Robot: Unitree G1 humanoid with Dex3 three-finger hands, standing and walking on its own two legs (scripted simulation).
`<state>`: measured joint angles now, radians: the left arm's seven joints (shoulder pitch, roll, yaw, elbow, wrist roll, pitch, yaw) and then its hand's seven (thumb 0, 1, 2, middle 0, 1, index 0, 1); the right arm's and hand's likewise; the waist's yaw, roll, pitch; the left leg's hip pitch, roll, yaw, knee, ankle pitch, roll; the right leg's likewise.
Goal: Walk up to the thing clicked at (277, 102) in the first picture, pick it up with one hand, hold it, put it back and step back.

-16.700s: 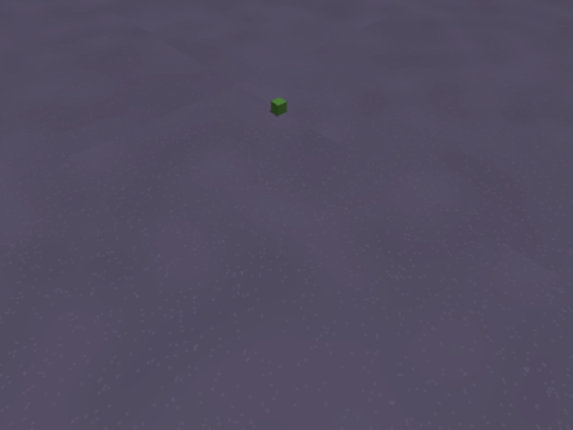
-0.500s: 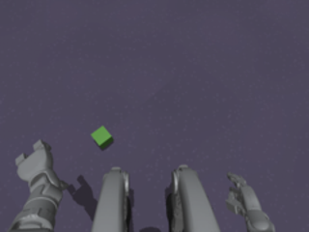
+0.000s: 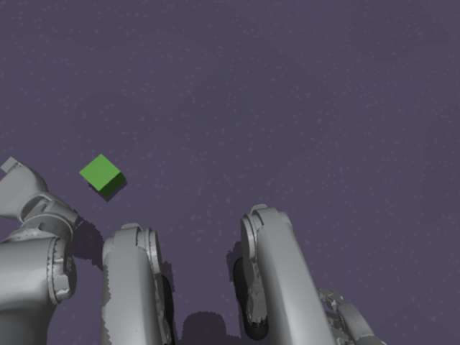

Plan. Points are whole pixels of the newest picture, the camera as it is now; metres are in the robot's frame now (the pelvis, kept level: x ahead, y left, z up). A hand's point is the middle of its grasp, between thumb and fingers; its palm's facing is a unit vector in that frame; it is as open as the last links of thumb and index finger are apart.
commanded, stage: rise first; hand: left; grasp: from above
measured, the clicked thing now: (103, 176) +0.50 +0.25 -0.35
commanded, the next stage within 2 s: none
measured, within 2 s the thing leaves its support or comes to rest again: neither
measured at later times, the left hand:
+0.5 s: hand (66, 189) +0.43 +0.28 -0.21, palm faces -0.28 -0.34 -0.90, open 13.4 cm
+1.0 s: hand (71, 181) +0.46 +0.28 -0.23, palm faces -0.27 -0.33 -0.90, open 13.6 cm
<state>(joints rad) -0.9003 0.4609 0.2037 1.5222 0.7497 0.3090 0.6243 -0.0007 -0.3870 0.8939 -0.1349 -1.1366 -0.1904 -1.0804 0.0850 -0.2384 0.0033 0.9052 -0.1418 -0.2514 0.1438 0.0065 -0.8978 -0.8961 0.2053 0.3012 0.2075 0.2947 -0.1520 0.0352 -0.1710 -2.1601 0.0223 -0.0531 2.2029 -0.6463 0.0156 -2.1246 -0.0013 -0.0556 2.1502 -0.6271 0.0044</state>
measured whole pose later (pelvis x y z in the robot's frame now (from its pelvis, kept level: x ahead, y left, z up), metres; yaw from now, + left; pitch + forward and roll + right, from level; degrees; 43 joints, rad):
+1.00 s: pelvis +0.01 +0.00 -0.06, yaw -3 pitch +34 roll -6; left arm -1.08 0.62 0.31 1.66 0.87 0.23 0.60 0.00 -0.48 0.93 -0.13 -1.11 -0.16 -1.08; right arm 0.17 -0.31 0.05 0.89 -0.17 -0.30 0.30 0.00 -0.92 -0.90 0.20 0.30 0.20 0.29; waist -0.24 0.03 -0.03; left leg -2.33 0.03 -0.09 2.41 -0.69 0.02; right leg -2.28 0.01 -0.09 2.33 -0.66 0.01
